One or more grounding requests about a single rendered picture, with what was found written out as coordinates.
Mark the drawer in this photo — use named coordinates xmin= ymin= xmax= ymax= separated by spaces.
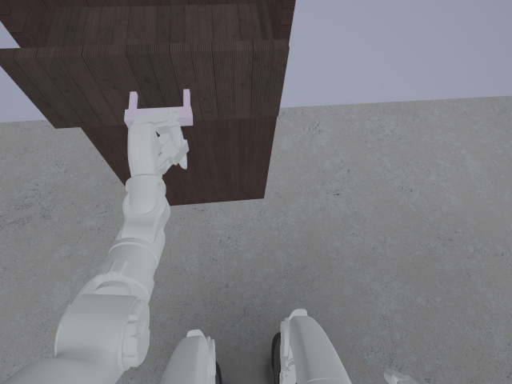
xmin=0 ymin=3 xmax=290 ymax=129

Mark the cabinet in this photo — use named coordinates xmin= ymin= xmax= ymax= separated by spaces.
xmin=0 ymin=0 xmax=296 ymax=206

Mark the handle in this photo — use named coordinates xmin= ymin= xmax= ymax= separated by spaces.
xmin=124 ymin=89 xmax=193 ymax=129

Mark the left robot hand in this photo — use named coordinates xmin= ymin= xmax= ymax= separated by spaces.
xmin=128 ymin=107 xmax=189 ymax=178

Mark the robot left forearm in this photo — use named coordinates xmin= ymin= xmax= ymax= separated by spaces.
xmin=54 ymin=174 xmax=170 ymax=355

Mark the right robot thigh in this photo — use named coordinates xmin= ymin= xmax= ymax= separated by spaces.
xmin=280 ymin=316 xmax=352 ymax=384

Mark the robot left upper arm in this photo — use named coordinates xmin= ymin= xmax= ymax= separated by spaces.
xmin=1 ymin=294 xmax=150 ymax=384

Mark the right robot shin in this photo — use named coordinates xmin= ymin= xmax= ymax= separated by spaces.
xmin=279 ymin=309 xmax=307 ymax=384

